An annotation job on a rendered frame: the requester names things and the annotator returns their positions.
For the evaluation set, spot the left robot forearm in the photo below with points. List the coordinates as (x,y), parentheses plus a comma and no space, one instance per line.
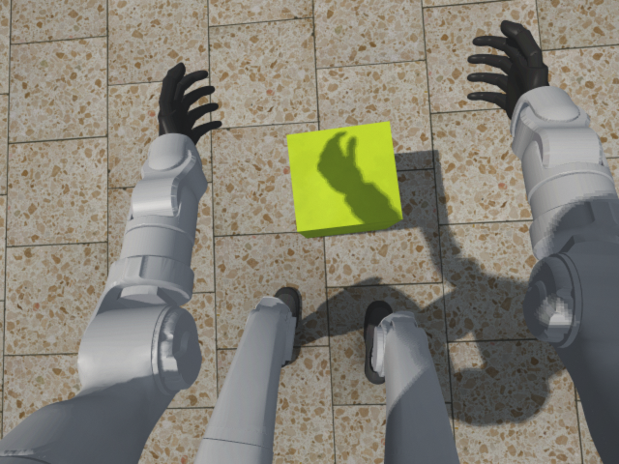
(154,267)

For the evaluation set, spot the robot right upper arm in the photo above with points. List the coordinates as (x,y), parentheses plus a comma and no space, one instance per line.
(572,302)

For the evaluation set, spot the robot right hand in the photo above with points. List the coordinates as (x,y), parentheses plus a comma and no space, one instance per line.
(524,68)

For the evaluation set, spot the right robot thigh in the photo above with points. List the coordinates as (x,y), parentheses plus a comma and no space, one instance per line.
(418,429)

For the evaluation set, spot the right robot forearm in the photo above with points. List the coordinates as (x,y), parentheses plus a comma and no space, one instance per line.
(569,186)

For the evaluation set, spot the carton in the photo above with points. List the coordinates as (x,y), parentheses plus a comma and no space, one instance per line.
(344,180)

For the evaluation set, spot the robot left upper arm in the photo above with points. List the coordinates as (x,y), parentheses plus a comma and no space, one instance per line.
(132,363)

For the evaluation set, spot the robot left shin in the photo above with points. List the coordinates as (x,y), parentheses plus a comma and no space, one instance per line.
(270,301)

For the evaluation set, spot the robot left hand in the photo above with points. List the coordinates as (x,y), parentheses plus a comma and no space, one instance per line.
(174,116)

